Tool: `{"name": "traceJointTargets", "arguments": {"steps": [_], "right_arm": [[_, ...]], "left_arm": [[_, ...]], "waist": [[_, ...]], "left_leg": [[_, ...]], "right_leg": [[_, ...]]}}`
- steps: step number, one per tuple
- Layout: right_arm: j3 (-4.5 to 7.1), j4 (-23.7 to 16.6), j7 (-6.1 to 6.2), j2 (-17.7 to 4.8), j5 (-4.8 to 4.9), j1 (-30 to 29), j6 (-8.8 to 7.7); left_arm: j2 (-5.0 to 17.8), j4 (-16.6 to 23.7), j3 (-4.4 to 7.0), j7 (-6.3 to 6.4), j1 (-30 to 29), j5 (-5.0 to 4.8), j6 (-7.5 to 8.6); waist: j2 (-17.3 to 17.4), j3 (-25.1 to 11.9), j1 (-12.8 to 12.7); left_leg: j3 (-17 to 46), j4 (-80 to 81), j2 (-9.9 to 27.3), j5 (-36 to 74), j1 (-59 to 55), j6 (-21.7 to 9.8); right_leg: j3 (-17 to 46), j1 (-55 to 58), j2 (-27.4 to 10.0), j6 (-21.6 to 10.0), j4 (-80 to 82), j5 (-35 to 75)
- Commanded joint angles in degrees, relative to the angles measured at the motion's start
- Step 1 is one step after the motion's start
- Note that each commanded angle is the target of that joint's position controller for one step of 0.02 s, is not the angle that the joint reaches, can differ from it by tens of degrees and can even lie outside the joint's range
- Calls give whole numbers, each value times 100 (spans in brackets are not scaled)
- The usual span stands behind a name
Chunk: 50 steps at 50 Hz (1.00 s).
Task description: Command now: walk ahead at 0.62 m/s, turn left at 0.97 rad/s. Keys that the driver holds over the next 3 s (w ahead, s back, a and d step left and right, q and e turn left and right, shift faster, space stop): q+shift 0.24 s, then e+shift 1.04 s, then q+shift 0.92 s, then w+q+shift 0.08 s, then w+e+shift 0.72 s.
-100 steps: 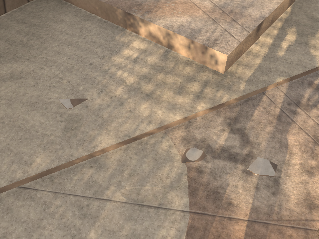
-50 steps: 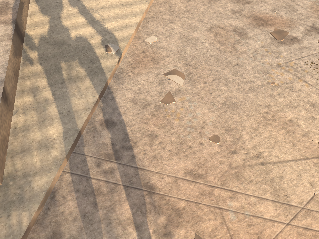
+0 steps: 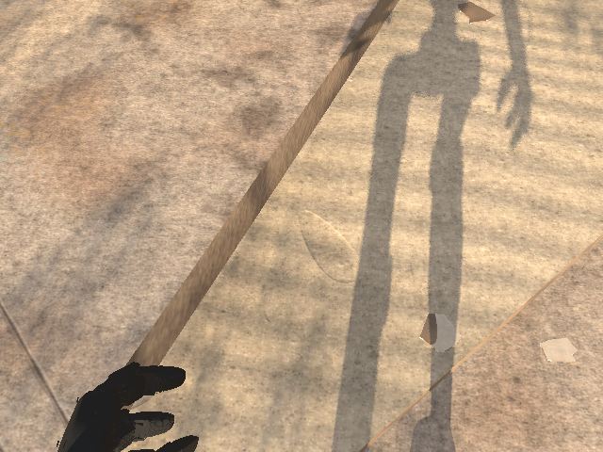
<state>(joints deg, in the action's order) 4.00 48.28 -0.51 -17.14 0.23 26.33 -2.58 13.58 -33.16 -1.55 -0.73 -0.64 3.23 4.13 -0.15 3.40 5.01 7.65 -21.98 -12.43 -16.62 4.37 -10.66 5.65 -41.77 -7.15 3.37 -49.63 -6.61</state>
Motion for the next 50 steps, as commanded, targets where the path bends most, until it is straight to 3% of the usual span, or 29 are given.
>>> {"name": "traceJointTargets", "arguments": {"steps": [1,2,3,5,6,7,8,9,10,11,12,14,17,19,20,21,22,24,27,32,33,36,37,38,39,40,41,43,50], "right_arm": [[290,-367,16,-1003,63,-130,-27],[172,-470,164,-494,405,-39,-4],[160,-481,225,-645,365,-225,3],[240,-762,304,-900,250,-995,54],[60,-884,235,-235,92,-508,93],[-134,-1223,209,235,-71,-475,77],[-40,-1212,128,-390,85,204,35],[-7,-1445,69,-704,304,203,80],[25,-1476,140,-746,341,-442,207],[5,-1610,211,-647,292,-923,381],[40,-1766,213,-604,-301,-1675,442],[-151,-2043,-15,35,-253,-1448,537],[-154,-1714,-186,-7,-80,-699,435],[-278,-1399,-145,291,-178,-303,387],[-315,-1413,-117,226,-273,-407,312],[-131,-1629,19,-585,-394,-713,289],[-63,-1853,166,-651,-384,-1092,339],[-44,-1853,279,-668,-268,-1556,383],[-90,-1771,381,-311,-183,-1882,303],[-26,-1802,389,-157,-244,-2192,186],[110,-1875,398,-410,88,-2746,153],[126,-1726,375,-198,121,-2889,159],[68,-1618,348,154,86,-2703,200],[16,-1679,295,458,-86,-2676,303],[-7,-1787,265,503,-157,-2231,315],[79,-1870,318,26,-65,-2282,286],[170,-1889,377,-279,-17,-2644,219],[169,-1878,459,-181,-109,-2881,214],[-40,-1749,327,218,-60,-2889,109]], "left_arm": [[335,308,48,23,-94,-130,1],[379,632,219,102,-677,-335,260],[645,676,339,158,-590,-441,325],[1038,462,577,260,501,-425,376],[1187,128,626,270,1670,-223,352],[1279,25,637,295,2431,-170,266],[1076,5,567,248,2563,-104,135],[1353,-13,715,259,1897,-234,7],[868,75,676,392,1628,-237,-65],[602,81,571,518,1218,-320,-121],[528,-77,423,460,1234,-96,-40],[1060,-395,567,346,1052,-37,89],[963,-463,572,96,606,-140,48],[751,-563,509,-24,856,-302,-125],[393,-645,400,-88,1303,-214,-200],[144,-347,292,-134,1546,-329,-357],[664,-357,432,-54,1316,-336,-536],[937,-468,595,6,1477,-314,-636],[846,-741,675,35,2069,-192,-663],[581,-302,674,-114,1693,-264,-860],[621,-235,720,-53,1683,-592,-889],[573,-431,799,-90,2460,-480,-947],[668,-622,879,-70,2782,-421,-911],[1006,-559,948,7,2939,-323,-784],[1598,-25,944,48,2379,-203,-588],[1878,203,1051,8,1976,-30,-488],[1674,235,1009,39,1658,-135,-459],[1237,309,834,197,1305,-346,-523],[1315,468,893,489,1381,-384,-707]], "waist": [[154,-345,-83],[-115,-504,30],[49,-620,-206],[601,-1193,-984],[114,-2424,-1048],[-1232,-3022,-1265],[-1669,-3491,-982],[-2162,-3472,-664],[-1614,-2591,-878],[-809,-1697,-739],[605,-695,-741],[-238,-490,-226],[-1112,-1205,108],[-829,-1318,229],[-174,-1146,112],[2226,-1669,72],[2223,-1592,209],[1393,-853,-127],[632,-692,-545],[754,-644,-618],[727,-784,-764],[428,-916,-1086],[-330,-748,-1122],[-1600,-225,-1048],[-2100,-509,-509],[-1646,-1080,-707],[-1069,-635,-670],[-624,-639,-551],[-574,-1286,-603]], "left_leg": [[761,-122,693,5079,1243,233],[1527,-293,731,3638,1494,402],[1714,-465,809,3527,1187,494],[1534,-2055,586,3685,961,899],[1207,-4209,322,1006,2186,1215],[581,-5714,-80,-2942,3595,1338],[512,-7228,517,-3126,4131,1555],[325,-7924,1119,-2241,4811,1608],[96,-7861,1503,-2001,5150,1671],[58,-7584,1762,-1958,4918,1696],[-28,-6575,1738,-1912,4350,1329],[-281,-5151,1632,-1291,3166,1033],[-554,-2765,1208,17,1461,939],[-1217,-1513,854,1013,184,967],[-912,-883,1132,1307,-435,1015],[1064,-206,2976,1905,-76,509],[1445,98,3254,1490,512,9],[834,-24,3068,1989,688,-55],[-203,-297,2787,2976,618,123],[-659,-397,3013,1860,921,264],[-560,-430,3122,1594,1150,209],[-1069,-1437,2906,995,1661,481],[-1508,-2689,2398,-15,2189,719],[-1649,-4935,1825,-1989,3794,1120],[-886,-6657,1252,-2476,4409,1493],[-303,-6826,1113,-2102,4520,1548],[-238,-6709,1218,-1649,4846,1493],[-136,-6367,1352,-1113,4863,1485],[-305,-4373,983,-683,4049,1563]], "right_leg": [[-918,1995,1016,-159,1245,1227],[-445,2597,1430,-38,2022,1137],[-344,2811,1467,-26,2411,1236],[-248,3860,1186,-170,3019,2260],[774,6243,-278,-878,2003,3589],[2131,7563,-1700,-1493,1538,6216],[2411,7756,-2582,-2156,1055,7337],[3023,7402,-2802,-2451,1533,4727],[2440,6451,-2340,-2182,2081,2990],[1830,5117,-1883,-1677,2599,1789],[1275,3462,-1830,-1364,3085,1991],[129,2190,-1137,-1073,3415,2570],[-678,1941,-318,-868,3027,2381],[-646,1751,-212,-651,2764,1247],[-688,1342,12,-379,2465,92],[-984,1293,619,61,1344,-1987],[-518,1663,610,6,-111,-2802],[-323,1043,654,-140,-1443,-2511],[-676,1214,576,-185,-1740,-1809],[-639,1954,254,-337,19,-1403],[-495,2230,2,-279,445,-1111],[-1064,3410,343,-458,2022,242],[-1019,3823,636,-601,2451,270],[272,4133,48,-983,2513,1624],[2110,3793,-991,-1857,2320,3898],[2800,3664,-1417,-2550,3034,2262],[2661,3591,-1170,-2350,3210,1078],[2350,3625,-817,-1871,2920,1009],[1902,3924,-228,-1457,2451,2611]]}}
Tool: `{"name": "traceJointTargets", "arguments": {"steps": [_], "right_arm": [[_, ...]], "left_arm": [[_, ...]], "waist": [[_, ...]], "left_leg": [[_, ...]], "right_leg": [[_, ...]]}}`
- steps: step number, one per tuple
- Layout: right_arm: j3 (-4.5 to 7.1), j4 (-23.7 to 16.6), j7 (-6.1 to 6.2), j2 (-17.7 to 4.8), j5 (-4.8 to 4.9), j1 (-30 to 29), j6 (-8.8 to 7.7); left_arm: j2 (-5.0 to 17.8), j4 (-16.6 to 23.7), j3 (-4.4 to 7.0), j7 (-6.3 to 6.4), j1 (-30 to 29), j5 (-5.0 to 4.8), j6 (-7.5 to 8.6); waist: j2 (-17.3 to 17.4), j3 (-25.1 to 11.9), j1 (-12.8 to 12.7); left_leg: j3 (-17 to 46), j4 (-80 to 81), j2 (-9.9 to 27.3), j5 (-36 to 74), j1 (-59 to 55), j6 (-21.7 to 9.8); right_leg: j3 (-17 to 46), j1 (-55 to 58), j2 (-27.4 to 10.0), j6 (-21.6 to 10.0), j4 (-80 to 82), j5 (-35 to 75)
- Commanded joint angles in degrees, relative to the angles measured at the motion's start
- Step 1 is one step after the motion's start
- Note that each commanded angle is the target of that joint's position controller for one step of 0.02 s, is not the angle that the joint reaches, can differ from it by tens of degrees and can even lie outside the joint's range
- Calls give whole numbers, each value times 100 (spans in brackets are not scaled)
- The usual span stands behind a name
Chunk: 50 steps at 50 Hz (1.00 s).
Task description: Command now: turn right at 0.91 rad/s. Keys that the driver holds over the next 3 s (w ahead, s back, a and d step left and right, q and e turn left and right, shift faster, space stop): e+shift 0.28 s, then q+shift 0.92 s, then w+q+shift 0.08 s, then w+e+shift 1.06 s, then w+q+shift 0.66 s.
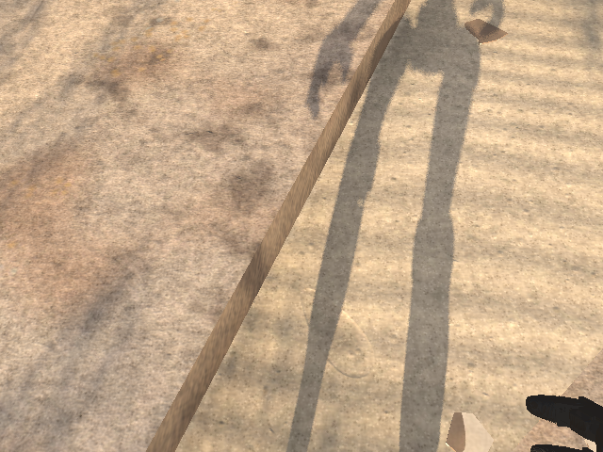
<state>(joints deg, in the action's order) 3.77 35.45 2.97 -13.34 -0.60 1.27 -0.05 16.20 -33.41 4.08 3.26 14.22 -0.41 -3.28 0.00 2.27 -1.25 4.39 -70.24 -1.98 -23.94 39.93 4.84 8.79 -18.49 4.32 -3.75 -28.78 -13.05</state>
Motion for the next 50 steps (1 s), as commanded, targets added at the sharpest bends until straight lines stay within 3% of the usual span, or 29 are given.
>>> {"name": "traceJointTargets", "arguments": {"steps": [1,7,9,10,11,12,13,14,15,16,19,21,24,25,26,27,28,29,30,31,32,33,38,41,43,47,48,49,50], "right_arm": [[-15,-420,-30,-185,40,-290,-148],[61,-326,-85,-413,90,-39,-215],[199,-123,-134,-628,121,554,-258],[370,-59,-134,-1131,41,944,-235],[439,-28,-151,-1449,-272,847,-188],[345,-360,-118,-988,-309,525,-272],[242,-423,-32,-597,-188,274,-262],[212,-423,39,-516,-47,42,-197],[209,-374,100,-570,55,41,-153],[192,-301,123,-669,46,205,-124],[200,-97,48,-790,62,621,-65],[134,2,-58,-659,116,609,-25],[277,28,-37,-1081,266,812,97],[285,35,-11,-1109,272,928,114],[236,47,-2,-943,225,1044,102],[132,28,-44,-553,141,1029,68],[33,36,-129,-146,45,1267,23],[139,-181,-89,-567,185,1374,-37],[218,-146,14,-849,258,1215,18],[310,-12,105,-1007,263,1175,136],[352,124,177,-983,233,1289,272],[360,76,193,-946,181,1322,352],[86,-542,-4,-387,115,626,294],[-69,-800,-207,-154,133,320,268],[-91,-840,-294,-161,139,331,263],[45,-762,-379,-449,215,531,285],[121,-665,-375,-535,231,817,305],[273,-510,-309,-798,248,1308,320],[547,-456,-202,-1572,265,1984,337]], "left_arm": [[1049,528,332,73,-164,-29,16],[1023,655,350,-80,-447,-114,-21],[957,781,338,-118,-818,-173,-11],[610,871,245,-128,-660,-106,9],[462,1022,215,-202,-258,-135,73],[1094,757,398,-299,-69,-61,164],[1297,641,466,-345,-336,-136,141],[1214,539,436,-314,-324,-137,60],[1078,494,366,-287,-388,-59,16],[761,495,241,-302,-470,-54,7],[156,525,-54,-317,-669,-31,119],[-98,429,-181,-361,-751,36,201],[206,157,-1,-412,-491,-38,210],[219,83,40,-409,-364,-34,186],[303,5,88,-383,-52,-19,156],[516,-58,158,-326,416,21,122],[692,86,143,-226,442,96,98],[1085,62,254,-285,114,324,131],[874,165,234,-295,-374,344,211],[428,196,99,-277,-769,311,266],[178,273,-9,-225,-1101,259,285],[122,268,-47,-182,-1251,195,291],[358,-73,26,109,-473,163,226],[676,-188,154,99,-387,127,175],[831,-255,221,15,-433,100,172],[1004,-395,319,-120,-603,-26,218],[1005,-450,327,-153,-666,-91,245],[881,-571,311,-194,-458,-124,285],[710,-419,269,-205,-442,5,378]], "waist": [[-627,-1176,49],[-1104,-949,100],[-1124,-940,423],[-238,-1306,363],[2223,-1381,-124],[1698,-1292,-41],[1138,-934,3],[806,-666,-105],[611,-562,-17],[369,-472,21],[546,-800,171],[846,-1019,206],[1004,-685,180],[869,-597,134],[759,-694,58],[135,-821,-127],[-1133,-895,-52],[-1514,-1127,136],[-1407,-771,142],[-1166,-350,172],[-1015,-190,285],[-977,-72,334],[-645,-441,-26],[-779,-584,-165],[-834,-592,-140],[-919,-593,46],[-879,-732,264],[-605,-981,498],[495,-1273,786]], "left_leg": [[27,622,-102,48,332,-5],[-20,2182,-334,109,-709,-220],[-22,3783,-222,1082,-2065,-400],[1113,4402,936,2064,-3324,-905],[3485,4911,2658,2967,-3468,-2198],[3790,4913,2790,2623,-3085,-2535],[2679,4804,2372,2038,-2718,-2237],[1863,4838,1917,1473,-2479,-1878],[1563,4836,1717,1480,-2319,-1768],[1146,4878,1484,1866,-2159,-1731],[539,4734,1213,2669,-2596,-1770],[430,4656,1098,2430,-2631,-1705],[787,4164,1042,1791,-2167,-1686],[899,3944,931,1625,-1883,-1585],[983,3600,777,1173,-1352,-1352],[724,2443,454,-146,-262,-911],[224,448,-81,-1978,853,-512],[-87,-619,51,-1845,901,-262],[-146,-1415,339,-1354,964,-122],[-43,-1933,347,-834,1068,-57],[-10,-2256,327,-427,994,10],[-42,-2372,289,-114,920,109],[-243,-930,631,286,1418,313],[-456,130,821,-14,1045,226],[-728,446,836,-297,595,45],[-1245,1803,495,-121,-622,-375],[-1391,2496,253,246,-1277,-542],[-1276,3310,-50,907,-2334,-817],[242,3789,523,3580,-4067,-1408]], "right_leg": [[1673,1453,-1345,-749,371,3191],[2244,963,-1128,-622,331,2807],[2188,340,-779,-358,132,2068],[1734,-467,-249,-54,-835,150],[539,-1829,650,429,-2598,-2928],[540,-2080,34,727,-4057,-2557],[257,-2088,-142,754,-4450,-1965],[32,-2043,-337,779,-4524,-1480],[-112,-1944,-391,779,-4722,-1086],[-289,-1753,-335,751,-4640,-925],[-497,-1184,-199,742,-2955,-1141],[-545,-327,-369,777,-1306,-1296],[-823,631,-122,692,715,286],[-921,1018,-18,585,1249,613],[-806,1674,-241,443,1265,720],[-204,2583,-1052,180,956,1115],[638,2955,-2311,-194,150,3722],[1092,1869,-3397,-1158,651,3583],[1063,1352,-3066,-1244,1068,2128],[543,957,-2528,-954,1198,1419],[89,650,-2154,-716,1197,1199],[-230,455,-2062,-686,1192,1485],[-636,1880,-2229,-841,1037,2296],[-842,2170,-2443,-926,1072,2597],[-1114,2005,-2526,-934,1010,3042],[-1647,1717,-2459,-591,538,3770],[-1872,1628,-2337,-385,64,4188],[-2180,1283,-2029,-34,-834,4509],[-2256,-385,-1509,540,-2466,2345]]}}
Over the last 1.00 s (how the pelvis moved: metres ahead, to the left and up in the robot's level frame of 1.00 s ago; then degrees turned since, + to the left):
0.27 -0.04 0.01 -8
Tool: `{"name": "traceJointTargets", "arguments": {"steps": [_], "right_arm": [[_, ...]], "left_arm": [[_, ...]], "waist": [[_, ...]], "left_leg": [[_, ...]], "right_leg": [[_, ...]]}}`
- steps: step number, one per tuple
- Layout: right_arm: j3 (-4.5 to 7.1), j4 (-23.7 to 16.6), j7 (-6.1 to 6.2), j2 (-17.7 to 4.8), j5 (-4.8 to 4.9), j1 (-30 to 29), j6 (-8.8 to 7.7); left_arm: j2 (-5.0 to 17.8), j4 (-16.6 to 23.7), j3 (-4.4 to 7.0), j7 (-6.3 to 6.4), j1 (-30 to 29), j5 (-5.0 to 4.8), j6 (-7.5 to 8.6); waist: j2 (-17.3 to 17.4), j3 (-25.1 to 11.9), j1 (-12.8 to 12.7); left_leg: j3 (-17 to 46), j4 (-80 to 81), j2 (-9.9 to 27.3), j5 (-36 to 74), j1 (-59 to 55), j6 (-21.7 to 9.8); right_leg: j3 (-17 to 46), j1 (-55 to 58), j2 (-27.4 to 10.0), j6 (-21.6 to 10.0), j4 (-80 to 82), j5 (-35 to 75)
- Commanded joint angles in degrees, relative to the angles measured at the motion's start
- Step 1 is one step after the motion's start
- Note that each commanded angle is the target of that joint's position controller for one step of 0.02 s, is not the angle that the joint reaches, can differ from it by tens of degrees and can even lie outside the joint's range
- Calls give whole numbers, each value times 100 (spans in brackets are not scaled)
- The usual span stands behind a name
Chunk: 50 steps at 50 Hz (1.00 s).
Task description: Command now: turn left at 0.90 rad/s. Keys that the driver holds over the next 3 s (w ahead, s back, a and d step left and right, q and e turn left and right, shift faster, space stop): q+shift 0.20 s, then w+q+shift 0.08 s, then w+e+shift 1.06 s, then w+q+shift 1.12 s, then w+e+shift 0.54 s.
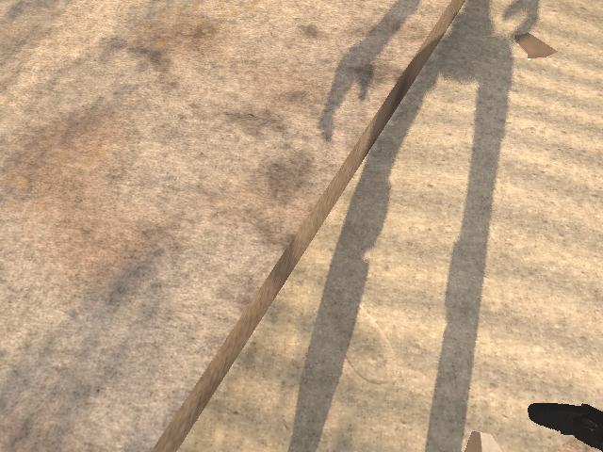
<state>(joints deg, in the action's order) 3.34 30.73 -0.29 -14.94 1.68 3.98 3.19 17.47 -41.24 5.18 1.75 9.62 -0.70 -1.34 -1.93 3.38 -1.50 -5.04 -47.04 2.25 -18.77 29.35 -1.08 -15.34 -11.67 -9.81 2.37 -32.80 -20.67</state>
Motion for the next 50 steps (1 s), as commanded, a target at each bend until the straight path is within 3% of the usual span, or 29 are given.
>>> {"name": "traceJointTargets", "arguments": {"steps": [1,2,3,4,5,8,10,11,13,16,17,18,21,22,23,24,25,26,28,31,38,40,42,43,44,45,46,47,50], "right_arm": [[670,-207,153,-2102,-185,1548,-60],[556,-301,27,-1730,-287,1494,-232],[528,-220,11,-1600,-278,1301,-331],[494,-233,40,-1373,-48,924,-347],[449,-284,97,-1212,86,486,-303],[395,-397,238,-1081,-42,155,-260],[409,-317,290,-1108,-1,401,-242],[446,-14,175,-1143,-354,891,-116],[457,-17,14,-1207,-345,1068,-34],[422,18,-85,-1167,-400,1064,-82],[280,15,128,-941,183,876,-308],[225,117,221,-921,181,949,-446],[156,194,110,-1002,-68,912,-676],[199,214,-79,-1078,-508,932,-566],[148,181,-105,-845,-560,705,-527],[46,18,-80,-508,-541,337,-538],[-39,-428,-90,-357,-403,157,-609],[-11,-372,-90,-536,-500,182,-681],[39,-169,-97,-778,-513,83,-767],[-67,-36,-157,-512,-601,5,-679],[-287,-387,-171,-250,-457,-1201,-765],[-295,-280,-115,-178,-399,-680,-786],[-77,142,94,-645,-390,865,-784],[144,440,247,-1174,-419,2039,-804],[198,562,355,-1410,-562,2712,-830],[210,463,360,-1555,-598,2100,-774],[175,389,338,-1062,-625,1553,-757],[67,392,254,-577,-541,1455,-787],[-6,855,144,-302,-401,1739,-957]], "left_arm": [[83,931,-33,-66,-417,345,261],[529,696,112,-119,-557,198,283],[458,800,68,-105,-755,21,305],[444,803,55,-24,-816,95,311],[516,801,86,58,-781,188,274],[459,686,86,21,-398,227,224],[281,706,16,22,-472,172,238],[175,521,-128,-128,79,406,-2],[203,671,-154,-243,-224,390,-141],[293,681,-165,-313,-301,305,-23],[273,839,-121,-220,-578,-129,329],[244,807,-165,-166,-577,-170,497],[252,647,-138,-170,45,-148,713],[222,418,-167,-301,508,367,474],[267,257,-110,-352,1080,352,426],[511,84,-58,-378,1853,356,463],[1213,137,125,-446,1877,302,482],[939,233,86,-503,1524,241,475],[739,224,68,-475,1387,180,525],[395,-130,-43,-328,1749,94,585],[438,-588,75,-171,2427,104,471],[417,-553,81,-164,1973,109,447],[728,-406,184,-215,1286,-34,543],[736,-246,209,-253,971,-64,672],[-171,-79,-14,-223,913,-1,759],[-156,231,-105,-194,922,-107,668],[109,144,-68,-191,987,77,505],[182,123,-52,-273,731,250,403],[-144,353,-136,-508,236,309,196]], "waist": [[2501,-1995,474],[1282,-2408,785],[1065,-2018,676],[622,-1347,446],[594,-961,218],[683,-1060,-91],[600,-1097,-26],[725,-1150,112],[1007,-865,305],[1275,-657,352],[1088,-650,304],[1047,-742,359],[1275,-673,168],[1098,-620,27],[728,-350,-279],[-321,-193,-642],[-1754,212,-476],[-899,426,-170],[-78,195,-86],[-455,-161,-175],[-692,-164,-488],[-843,-563,7],[-351,-1268,963],[-35,-1735,1447],[1005,-2004,1389],[1456,-1624,916],[1006,-974,602],[555,-475,604],[662,378,317]], "left_leg": [[4218,1936,1664,4427,-3545,-2189],[4024,1993,1938,4325,-3467,-2414],[3747,2232,1694,2687,-2890,-2155],[3310,2410,1196,1669,-2436,-1657],[2996,2468,943,1456,-1948,-1371],[2526,2421,518,2140,-1349,-1246],[2656,2404,423,2076,-1539,-1222],[2472,2525,188,886,-1714,-1111],[3098,3072,91,-1575,-1344,-1195],[3346,3254,326,-2136,-1262,-1225],[3554,3038,685,-1684,-1331,-1304],[3431,2936,807,-1500,-1510,-1228],[3025,2964,859,-1945,-837,-1158],[2565,2854,404,-2444,-455,-987],[2142,2187,170,-2355,52,-846],[1374,408,-281,-1599,690,-605],[440,-968,-791,-1078,2161,-231],[960,-1458,-458,-543,2384,-239],[1016,-1398,-183,189,1794,-52],[732,-1099,-247,481,1093,109],[444,553,-678,103,985,251],[460,937,-918,-59,-602,99],[524,1603,-905,404,-3440,-98],[1061,1738,-186,120,-5031,-226],[2795,2185,1631,-1211,-5902,-446],[5236,3233,2369,-1912,-5085,-693],[5027,3024,2425,-2128,-4294,-915],[4165,3050,2109,-1861,-3689,-860],[2095,3491,1424,-155,-2744,-442]], "right_leg": [[907,-3004,993,321,-3739,-1852],[2107,-3142,949,326,-4639,-1833],[2209,-3265,939,186,-4428,-1255],[2185,-3325,801,76,-3854,-752],[2183,-3145,729,116,-3454,-347],[2121,-2344,1016,223,-3250,241],[2181,-2405,1179,285,-2685,323],[1914,-2310,932,237,-2606,337],[1745,-2282,1077,281,-2104,17],[1659,-2002,1021,234,-1414,-213],[2007,-1989,937,82,-910,142],[2025,-1840,773,-1,-617,396],[1446,-676,856,-465,-285,335],[967,-16,1208,-565,59,-19],[1118,527,1224,-675,250,-179],[2611,887,465,-883,1053,-1333],[5892,1098,-743,-1462,2696,-2924],[6946,834,-978,-1660,3018,-3313],[5643,704,-482,-1494,2578,-1783],[4273,731,368,-1294,2390,-64],[4376,1103,598,-1527,1772,2143],[4247,422,647,-1345,1213,3949],[3895,-917,978,-1003,-321,5415],[3668,-1887,1274,-839,-1599,4250],[3044,-2893,1610,-866,-3211,-701],[2484,-3782,1643,-812,-3996,-666],[2331,-3920,1058,-822,-4547,-102],[2124,-3953,895,-793,-4808,154],[1986,-4346,607,-722,-5304,447]]}}
Over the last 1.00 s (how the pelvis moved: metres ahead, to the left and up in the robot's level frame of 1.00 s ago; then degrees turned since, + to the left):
0.02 0.05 -0.01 5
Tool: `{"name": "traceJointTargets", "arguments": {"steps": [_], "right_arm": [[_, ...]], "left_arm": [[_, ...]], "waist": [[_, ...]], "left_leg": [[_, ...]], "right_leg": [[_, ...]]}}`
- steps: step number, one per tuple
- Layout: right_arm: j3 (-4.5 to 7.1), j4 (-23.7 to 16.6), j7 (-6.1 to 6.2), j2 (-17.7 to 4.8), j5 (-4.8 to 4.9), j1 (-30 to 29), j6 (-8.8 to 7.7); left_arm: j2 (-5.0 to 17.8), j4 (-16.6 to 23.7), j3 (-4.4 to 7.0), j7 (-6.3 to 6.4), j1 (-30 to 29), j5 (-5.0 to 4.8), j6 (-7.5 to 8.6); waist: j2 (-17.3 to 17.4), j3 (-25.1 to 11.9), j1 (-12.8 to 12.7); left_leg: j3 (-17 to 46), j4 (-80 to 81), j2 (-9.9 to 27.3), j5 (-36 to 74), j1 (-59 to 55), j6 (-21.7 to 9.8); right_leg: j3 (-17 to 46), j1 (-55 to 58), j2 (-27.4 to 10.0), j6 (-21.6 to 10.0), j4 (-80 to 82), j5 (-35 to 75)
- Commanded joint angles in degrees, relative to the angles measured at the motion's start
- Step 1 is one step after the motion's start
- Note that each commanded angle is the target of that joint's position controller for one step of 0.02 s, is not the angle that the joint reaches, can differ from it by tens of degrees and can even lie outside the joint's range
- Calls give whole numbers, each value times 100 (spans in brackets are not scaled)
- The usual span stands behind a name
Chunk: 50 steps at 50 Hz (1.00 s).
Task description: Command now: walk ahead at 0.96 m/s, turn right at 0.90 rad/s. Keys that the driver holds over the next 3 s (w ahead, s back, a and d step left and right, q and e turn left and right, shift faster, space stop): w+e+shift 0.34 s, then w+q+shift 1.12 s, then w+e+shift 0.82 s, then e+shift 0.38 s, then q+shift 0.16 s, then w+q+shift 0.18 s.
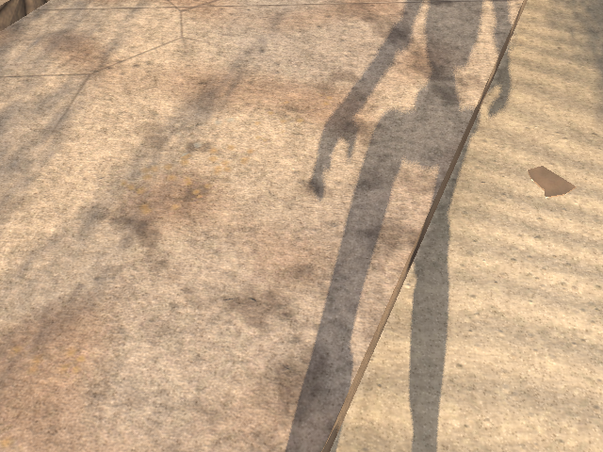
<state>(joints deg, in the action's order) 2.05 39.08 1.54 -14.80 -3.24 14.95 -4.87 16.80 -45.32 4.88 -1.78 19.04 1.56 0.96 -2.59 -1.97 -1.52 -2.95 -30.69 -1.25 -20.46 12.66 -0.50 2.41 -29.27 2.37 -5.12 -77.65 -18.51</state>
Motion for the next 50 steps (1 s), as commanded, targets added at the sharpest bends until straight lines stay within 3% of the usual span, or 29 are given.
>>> {"name": "traceJointTargets", "arguments": {"steps": [1,5,8,10,13,14,15,16,17,19,22,25,26,27,29,32,35,37,38,39,40,41,42,43,44,45,47,49,50], "right_arm": [[119,148,-95,-284,136,799,-205],[116,466,-160,-248,102,550,-320],[109,702,-68,-284,114,793,-315],[222,606,-18,-938,216,963,-407],[407,291,-5,-1433,216,223,-92],[415,205,-50,-1273,295,76,53],[262,81,-196,-572,196,15,48],[123,-560,-117,-199,205,737,-39],[35,-809,-26,-348,118,289,-207],[-94,-884,31,-229,105,-382,-254],[-195,-800,-75,-200,103,-159,202],[-329,-1110,-94,-101,146,-902,335],[-371,-1129,-39,155,45,-951,377],[-400,-1093,-46,191,93,-1412,317],[-472,-1236,-168,362,137,-1588,263],[-477,-1110,-304,233,71,-1386,279],[-459,-814,-270,170,130,-967,307],[-86,-17,-182,-635,245,1382,308],[245,685,-116,-1316,278,3300,206],[329,1098,107,-1433,357,2616,233],[395,879,333,-1360,356,1861,172],[318,947,481,-894,225,1509,80],[158,823,569,-313,84,871,25],[60,478,598,-122,-44,-356,-55],[94,164,588,-420,-108,-1315,-130],[191,129,553,-867,-31,-1498,-235],[278,506,351,-892,67,-945,-345],[313,346,221,-945,61,-1315,-227],[251,227,153,-648,128,-1182,-114]], "left_arm": [[-179,943,-160,-188,-847,47,-88],[-103,1511,-264,-180,-1684,25,-184],[-119,1666,-410,-295,-2191,48,-208],[104,1598,-356,-332,-1977,-8,-217],[817,840,0,-157,549,-38,-108],[993,461,147,-82,1219,-95,-21],[1190,401,280,21,710,-186,-72],[1822,727,350,-20,417,146,-136],[1885,856,485,29,460,61,-225],[888,521,152,213,436,81,-26],[345,239,-153,375,224,61,344],[583,25,-205,252,202,9,580],[506,-148,-224,260,431,-27,554],[358,-453,-287,279,1409,11,604],[504,-740,-275,395,2092,128,587],[526,-594,-290,467,1665,179,492],[505,-357,-322,522,852,29,550],[1002,50,-159,581,106,-80,499],[1470,529,33,464,-1248,-345,435],[898,949,-124,306,-1554,-268,496],[635,1438,-235,260,-2175,-66,609],[306,1730,-312,196,-2541,17,596],[-20,1824,-427,139,-2278,74,540],[-85,1895,-503,118,-1906,34,432],[-25,1791,-531,143,-1196,-19,310],[73,1746,-529,166,-728,-71,183],[-107,1228,-562,176,362,-508,73],[205,440,-429,243,1912,-368,42],[396,146,-339,278,1989,-183,105]], "waist": [[982,934,238],[953,1130,-123],[528,1046,-20],[793,389,-119],[1184,-897,-1447],[521,-891,-1670],[-731,-220,-1074],[-868,-1477,-180],[-70,-2422,-587],[623,-903,-387],[842,289,425],[978,1068,553],[811,911,548],[1146,981,2],[912,584,-43],[665,208,294],[148,149,730],[383,-509,2075],[1555,-1067,3369],[2966,-1291,2445],[1669,-338,2040],[465,243,1656],[-547,653,968],[-1265,732,117],[-1347,679,-551],[-1123,346,-882],[-515,-658,-1043],[-672,-859,-1854],[-641,-625,-1678]], "left_leg": [[1574,1810,1842,793,-1008,-436],[-270,2097,1517,3403,-339,33],[-1213,2245,1013,5229,-252,267],[-1104,1580,1285,8268,-769,306],[-714,-1402,1570,8721,-1281,98],[-878,-3646,1026,6121,-370,-15],[-837,-6270,-76,-113,1933,8],[46,-8384,-108,-1053,3781,204],[654,-8940,-46,-767,4134,63],[582,-8638,477,-373,4289,0],[930,-7528,731,-602,3908,-120],[536,-5794,711,-242,4010,-146],[700,-7143,575,-583,4511,-326],[328,-7360,510,-766,5972,-431],[434,-7024,309,-1060,6851,-750],[-71,-6281,104,-697,5636,-1011],[-747,-4604,-219,301,1759,-1158],[206,-3322,-257,158,-1065,-1682],[1370,-1357,144,1373,-2817,-2260],[3849,-457,685,1523,-3271,-2640],[4680,-364,728,2132,-1940,-2541],[4842,-939,733,1985,-908,-2179],[4512,-1194,621,1645,463,-1691],[3678,-923,344,1041,2229,-1197],[2788,-935,-93,679,3634,-1094],[2039,-601,-374,636,4238,-1142],[1613,-1242,-860,-344,4057,-1203],[995,-3857,-1149,-1088,3124,-932],[720,-5405,-1177,-1368,2922,-787]], "right_leg": [[209,-2741,-662,17,-938,216],[-44,-2653,-525,-47,-434,405],[-1283,-1302,-232,-277,1576,1252],[-1579,68,133,-398,2498,1792],[-942,2388,314,-716,3741,1652],[-525,3664,187,-889,4831,2427],[114,4283,6,-980,4548,2562],[2255,5979,-1142,-2127,3939,4367],[3565,5971,-1496,-2477,5194,1739],[3836,3936,-1333,-1869,6128,690],[2614,1718,-1308,-1490,6312,676],[1481,784,-946,-1110,7080,1203],[1439,1305,-1117,-999,6764,2103],[1401,2899,-825,-861,6258,2784],[944,4462,-1012,-452,5880,3962],[-81,4405,-1049,268,6053,6217],[-670,2111,-1182,571,5814,10074],[-549,598,-1093,862,2668,11197],[-792,-839,110,1283,-1276,5957],[123,-2443,667,1381,-2751,-728],[970,-2767,282,1295,-2787,-1395],[1891,-2954,-14,1138,-2635,-2058],[2166,-2630,-339,894,-1746,-2112],[2156,-1281,-702,761,26,-1861],[1538,305,-720,893,1388,-1569],[346,1996,-520,1153,2749,-128],[-198,4396,-474,1466,4107,2974],[-26,5004,-839,1173,5641,4455],[-146,4842,-1077,912,6141,4795]]}}
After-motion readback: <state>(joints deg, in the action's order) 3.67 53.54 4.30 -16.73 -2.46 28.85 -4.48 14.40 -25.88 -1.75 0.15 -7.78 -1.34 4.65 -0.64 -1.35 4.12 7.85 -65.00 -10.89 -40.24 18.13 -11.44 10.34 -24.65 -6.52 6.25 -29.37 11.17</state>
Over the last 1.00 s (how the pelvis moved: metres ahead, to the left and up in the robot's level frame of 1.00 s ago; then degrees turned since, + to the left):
0.40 0.07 0.03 -3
